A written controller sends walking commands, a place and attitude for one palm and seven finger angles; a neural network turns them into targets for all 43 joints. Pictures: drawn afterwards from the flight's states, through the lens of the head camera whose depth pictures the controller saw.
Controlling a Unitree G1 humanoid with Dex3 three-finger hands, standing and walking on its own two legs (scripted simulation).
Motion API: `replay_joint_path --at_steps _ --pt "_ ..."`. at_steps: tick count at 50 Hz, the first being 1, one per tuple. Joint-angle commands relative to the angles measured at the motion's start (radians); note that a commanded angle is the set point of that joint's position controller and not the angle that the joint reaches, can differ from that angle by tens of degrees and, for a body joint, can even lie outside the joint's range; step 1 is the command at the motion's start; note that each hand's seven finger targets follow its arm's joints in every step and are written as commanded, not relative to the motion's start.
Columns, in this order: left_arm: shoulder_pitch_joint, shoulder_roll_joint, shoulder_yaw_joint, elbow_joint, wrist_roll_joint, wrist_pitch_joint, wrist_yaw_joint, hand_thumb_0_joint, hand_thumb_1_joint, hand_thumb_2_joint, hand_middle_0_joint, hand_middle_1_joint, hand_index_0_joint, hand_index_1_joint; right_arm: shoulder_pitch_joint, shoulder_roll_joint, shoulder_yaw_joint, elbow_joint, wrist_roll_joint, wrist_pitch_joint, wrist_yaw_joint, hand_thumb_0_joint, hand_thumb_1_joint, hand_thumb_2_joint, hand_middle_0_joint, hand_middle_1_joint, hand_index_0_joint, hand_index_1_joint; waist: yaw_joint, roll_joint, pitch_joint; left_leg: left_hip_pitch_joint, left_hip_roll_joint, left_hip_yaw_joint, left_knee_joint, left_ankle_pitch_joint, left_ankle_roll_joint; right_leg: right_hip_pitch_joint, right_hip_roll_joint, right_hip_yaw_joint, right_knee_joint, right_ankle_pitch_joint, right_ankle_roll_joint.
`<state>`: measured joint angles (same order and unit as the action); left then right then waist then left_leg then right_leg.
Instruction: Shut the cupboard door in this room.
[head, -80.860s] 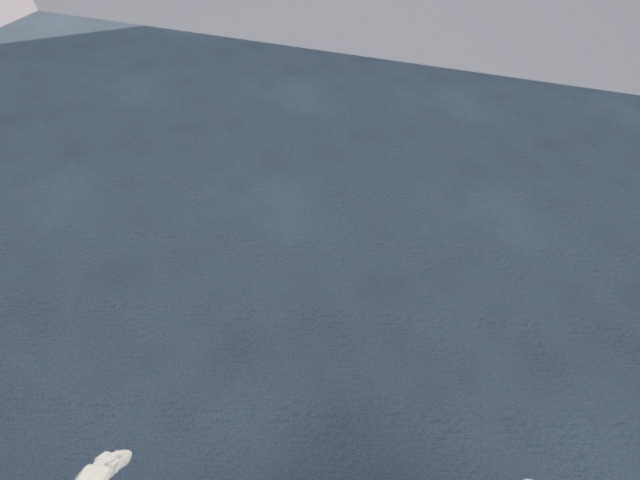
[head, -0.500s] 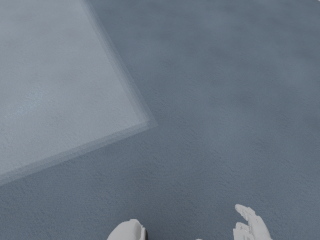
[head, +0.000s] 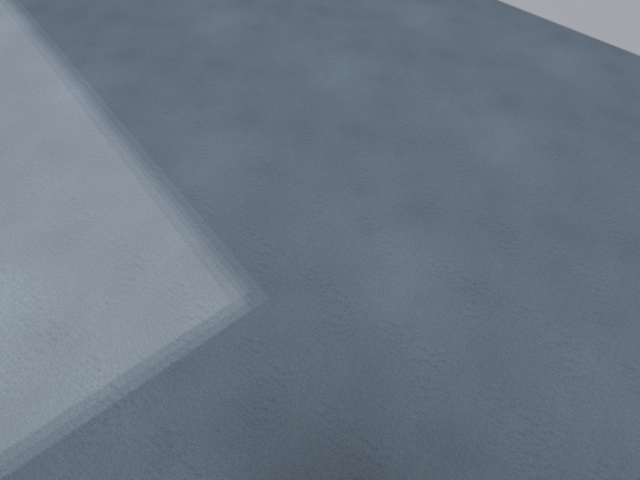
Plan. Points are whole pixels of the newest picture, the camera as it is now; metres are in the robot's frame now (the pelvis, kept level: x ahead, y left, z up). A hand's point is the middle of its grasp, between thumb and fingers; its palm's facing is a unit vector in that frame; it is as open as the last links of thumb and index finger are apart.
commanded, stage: turn to face it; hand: left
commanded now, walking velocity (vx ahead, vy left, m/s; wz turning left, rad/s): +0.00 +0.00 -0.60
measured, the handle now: out of the picture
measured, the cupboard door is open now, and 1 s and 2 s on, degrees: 28 28 28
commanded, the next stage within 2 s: none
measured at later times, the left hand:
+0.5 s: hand (185, 470) +0.16 +0.20 -0.18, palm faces -0.20 -0.96 -0.21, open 7.4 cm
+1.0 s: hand (279, 393) +0.26 +0.08 -0.14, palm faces -0.55 -0.78 -0.28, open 7.4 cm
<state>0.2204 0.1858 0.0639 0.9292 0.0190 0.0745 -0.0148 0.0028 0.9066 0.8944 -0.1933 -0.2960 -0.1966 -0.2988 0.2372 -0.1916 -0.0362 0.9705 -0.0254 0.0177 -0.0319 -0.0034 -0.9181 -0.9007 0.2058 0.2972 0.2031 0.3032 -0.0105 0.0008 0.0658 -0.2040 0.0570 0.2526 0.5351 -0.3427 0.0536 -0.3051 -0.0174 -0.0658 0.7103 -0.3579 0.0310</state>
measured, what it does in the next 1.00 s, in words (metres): steps on the spot, turning right: right foot, then left foot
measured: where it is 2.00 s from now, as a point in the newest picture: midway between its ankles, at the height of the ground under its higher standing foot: outside the picture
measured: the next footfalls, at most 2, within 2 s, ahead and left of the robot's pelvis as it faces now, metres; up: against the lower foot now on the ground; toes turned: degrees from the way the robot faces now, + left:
right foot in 0.02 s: +0.01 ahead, -0.11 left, +0.00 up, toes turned -5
left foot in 0.46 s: +0.13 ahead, +0.12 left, +0.00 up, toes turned -15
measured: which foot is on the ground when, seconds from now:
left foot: down 0.00-0.04, up 0.06-0.44, down 0.46-0.90, up 0.92-1.00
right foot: up 0.00-0.00, down 0.02-0.46, up 0.48-0.88, down 0.90-1.00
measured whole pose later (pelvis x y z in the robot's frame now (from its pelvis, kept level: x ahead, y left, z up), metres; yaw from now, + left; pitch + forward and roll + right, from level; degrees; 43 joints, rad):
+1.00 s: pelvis +0.04 -0.02 -0.01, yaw -34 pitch +1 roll +1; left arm 0.14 0.21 0.05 0.84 0.01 0.04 -0.02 0.00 0.91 0.89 -0.19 -0.30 -0.20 -0.30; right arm 0.24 -0.28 -0.07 0.93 -0.02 0.07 -0.02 0.00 -0.91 -0.90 0.20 0.30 0.20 0.30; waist -0.03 0.06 0.09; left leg -0.43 0.11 0.08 1.07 -0.51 -0.07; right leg -0.29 0.01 -0.05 0.62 -0.34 -0.05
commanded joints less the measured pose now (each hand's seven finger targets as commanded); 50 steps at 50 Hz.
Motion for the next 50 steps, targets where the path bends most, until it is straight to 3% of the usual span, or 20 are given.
replay_joint_path --at_steps 1,2,3,5,8,18,21,22,23,24,25,27,31,40,43,44,45,46,47,50 --pt "0.128 0.157 0.040 -0.052 0.010 -0.047 0.012 0.000 0.900 0.900 -0.200 -0.300 -0.200 -0.300 0.025 -0.158 -0.049 -0.069 0.019 -0.011 -0.005 0.000 -0.900 -0.900 0.200 0.300 0.200 0.300 0.052 -0.047 -0.173 -0.017 0.167 -0.087 0.190 0.392 -0.033 0.235 -0.118 0.177 -0.315 0.480 -0.089" --pt "0.162 0.241 0.055 -0.040 0.017 -0.058 0.024 0.000 0.900 0.900 -0.200 -0.300 -0.200 -0.300 -0.015 -0.088 -0.036 -0.108 0.019 -0.010 0.001 0.000 -0.900 -0.900 0.200 0.300 0.200 0.300 0.076 -0.272 -0.141 -0.290 0.018 -0.040 0.401 -0.198 -0.097 0.351 -0.342 0.438 -0.333 0.875 -0.212" --pt "0.173 0.251 0.054 -0.036 0.002 -0.056 0.033 0.000 0.900 0.900 -0.200 -0.300 -0.200 -0.300 -0.032 -0.108 -0.033 -0.114 0.016 0.005 -0.007 0.000 -0.900 -0.900 0.200 0.300 0.200 0.300 0.081 -0.205 -0.124 -0.332 0.002 -0.173 0.547 -0.286 -0.100 0.300 -0.391 0.442 -0.339 0.867 -0.298" --pt "0.090 0.201 0.052 -0.060 0.003 -0.052 0.050 0.000 0.900 0.900 -0.200 -0.300 -0.200 -0.300 -0.061 -0.104 -0.032 -0.116 0.011 0.011 -0.007 0.000 -0.900 -0.900 0.200 0.300 0.200 0.300 0.048 -0.175 -0.072 -0.451 0.022 -0.256 0.640 -0.192 -0.106 0.316 -0.300 0.400 -0.335 0.792 -0.280" --pt "0.039 0.183 0.042 -0.080 -0.003 -0.056 0.046 0.000 0.900 0.900 -0.200 -0.300 -0.200 -0.300 -0.062 -0.105 -0.033 -0.106 0.010 0.012 0.003 0.000 -0.900 -0.900 0.200 0.300 0.200 0.300 0.028 -0.078 -0.078 -0.399 0.027 -0.260 0.600 -0.087 -0.127 0.269 -0.229 0.309 -0.331 0.738 -0.233" --pt "0.032 0.231 0.066 -0.096 0.009 -0.050 0.029 0.000 0.900 0.900 -0.200 -0.300 -0.200 -0.300 -0.103 -0.105 -0.032 -0.160 0.020 0.001 0.001 0.000 -0.900 -0.900 0.200 0.300 0.200 0.300 0.038 -0.172 -0.092 -0.251 -0.034 -0.237 0.245 -0.082 -0.131 0.214 -0.172 0.396 -0.267 0.723 -0.220" --pt "-0.037 0.221 0.063 -0.118 0.000 -0.040 0.026 0.000 0.900 0.900 -0.200 -0.300 -0.200 -0.300 -0.009 -0.121 -0.036 -0.143 0.023 -0.009 -0.004 0.000 -0.900 -0.900 0.200 0.300 0.200 0.300 -0.024 -0.163 -0.087 -0.006 -0.048 -0.242 -0.027 0.113 -0.119 0.030 -0.111 0.397 -0.198 0.543 -0.145" --pt "-0.037 0.179 0.056 -0.125 -0.006 -0.039 0.025 0.000 0.900 0.900 -0.200 -0.300 -0.200 -0.300 0.034 -0.162 -0.043 -0.131 0.019 -0.019 -0.005 0.000 -0.900 -0.900 0.200 0.300 0.200 0.300 -0.036 -0.034 -0.123 0.130 0.033 -0.300 -0.152 0.195 -0.105 -0.056 -0.037 0.342 -0.117 0.374 -0.097" --pt "0.006 0.125 0.044 -0.141 -0.018 -0.035 0.018 0.000 0.900 0.900 -0.200 -0.300 -0.200 -0.300 0.066 -0.264 -0.057 -0.135 0.003 -0.029 -0.008 0.000 -0.900 -0.900 0.200 0.300 0.200 0.300 -0.036 0.246 -0.164 0.254 0.288 -0.558 -0.203 0.353 -0.006 -0.224 0.101 0.215 0.079 -0.063 -0.036" --pt "-0.006 0.139 0.040 -0.152 -0.013 -0.037 0.017 0.000 0.900 0.900 -0.200 -0.300 -0.200 -0.300 0.091 -0.292 -0.057 -0.146 0.000 -0.022 -0.012 0.000 -0.900 -0.900 0.200 0.300 0.200 0.300 -0.044 0.282 -0.164 0.183 0.431 -0.648 -0.213 0.470 0.100 -0.224 0.078 0.131 0.304 -0.313 -0.012" --pt "-0.011 0.155 0.045 -0.160 -0.006 -0.037 0.012 0.000 0.900 0.900 -0.200 -0.300 -0.200 -0.300 0.058 -0.270 -0.049 -0.170 -0.007 -0.017 -0.012 0.000 -0.900 -0.900 0.200 0.300 0.200 0.300 -0.032 0.168 -0.132 0.081 0.426 -0.618 -0.216 0.406 0.140 -0.199 0.034 0.143 0.413 -0.290 -0.008" --pt "-0.018 0.175 0.056 -0.139 0.006 -0.024 -0.002 0.000 0.900 0.900 -0.200 -0.300 -0.200 -0.300 -0.039 -0.220 -0.029 -0.196 -0.006 -0.024 -0.015 0.000 -0.900 -0.900 0.200 0.300 0.200 0.300 0.005 0.214 -0.070 0.023 0.339 -0.501 -0.229 0.405 0.103 -0.234 0.003 0.129 0.500 -0.196 0.010" --pt "-0.024 0.142 0.047 -0.139 0.000 -0.009 -0.024 0.000 0.900 0.900 -0.200 -0.300 -0.200 -0.300 -0.023 -0.200 -0.025 -0.190 -0.004 -0.021 -0.017 0.000 -0.900 -0.900 0.200 0.300 0.200 0.300 0.006 0.181 -0.098 0.101 0.259 -0.302 -0.198 0.466 0.072 -0.241 -0.010 0.075 0.454 -0.089 0.030" --pt "-0.101 0.114 0.026 -0.167 0.000 -0.021 -0.030 0.000 0.900 0.900 -0.200 -0.300 -0.200 -0.300 0.035 -0.242 -0.056 -0.145 -0.005 -0.013 0.002 0.000 -0.900 -0.900 0.200 0.300 0.200 0.300 -0.028 0.227 -0.119 0.128 0.303 -0.175 -0.106 0.552 0.069 -0.092 0.004 -0.035 0.059 -0.071 0.007" --pt "-0.007 0.144 0.034 -0.139 0.001 -0.032 -0.025 0.000 0.900 0.900 -0.200 -0.300 -0.200 -0.300 -0.001 -0.249 -0.062 -0.147 0.002 -0.008 0.009 0.000 -0.900 -0.900 0.200 0.300 0.200 0.300 0.035 0.169 -0.128 0.006 0.272 -0.112 0.039 0.412 -0.008 0.121 0.015 -0.043 -0.204 0.149 -0.023" --pt "0.070 0.217 0.047 -0.116 0.008 -0.045 -0.018 0.000 0.900 0.900 -0.200 -0.300 -0.200 -0.300 -0.001 -0.212 -0.057 -0.158 0.012 -0.007 0.015 0.000 -0.900 -0.900 0.200 0.300 0.200 0.300 0.073 0.006 -0.170 -0.112 0.206 -0.065 0.212 0.240 -0.068 0.282 -0.091 0.095 -0.323 0.295 -0.062" --pt "0.116 0.333 0.071 -0.102 0.014 -0.057 -0.001 0.000 0.900 0.900 -0.200 -0.300 -0.200 -0.300 -0.044 -0.123 -0.033 -0.208 0.013 -0.006 0.018 0.000 -0.900 -0.900 0.200 0.300 0.200 0.300 0.102 -0.332 -0.146 -0.397 0.032 -0.040 0.472 -0.291 -0.129 0.371 -0.342 0.461 -0.370 0.624 -0.176" --pt "0.141 0.347 0.069 -0.094 -0.002 -0.051 0.013 0.000 0.900 0.900 -0.200 -0.300 -0.200 -0.300 -0.063 -0.164 -0.032 -0.214 0.012 0.011 0.005 0.000 -0.900 -0.900 0.200 0.300 0.200 0.300 0.110 -0.279 -0.152 -0.409 0.034 -0.197 0.617 -0.320 -0.123 0.290 -0.405 0.487 -0.370 0.688 -0.255" --pt "0.093 0.305 0.065 -0.104 -0.003 -0.046 0.024 0.000 0.900 0.900 -0.200 -0.300 -0.200 -0.300 -0.067 -0.159 -0.038 -0.203 0.012 0.019 0.003 0.000 -0.900 -0.900 0.200 0.300 0.200 0.300 0.081 -0.206 -0.098 -0.430 0.059 -0.249 0.668 -0.236 -0.118 0.239 -0.360 0.424 -0.383 0.590 -0.252" --pt "-0.044 0.220 0.039 -0.139 -0.007 -0.053 0.028 0.000 0.900 0.900 -0.200 -0.300 -0.200 -0.300 -0.051 -0.166 -0.040 -0.158 0.007 0.016 0.008 0.000 -0.900 -0.900 0.200 0.300 0.200 0.300 0.020 -0.185 -0.069 -0.426 0.068 -0.265 0.662 -0.061 -0.139 0.198 -0.234 0.308 -0.363 0.577 -0.206"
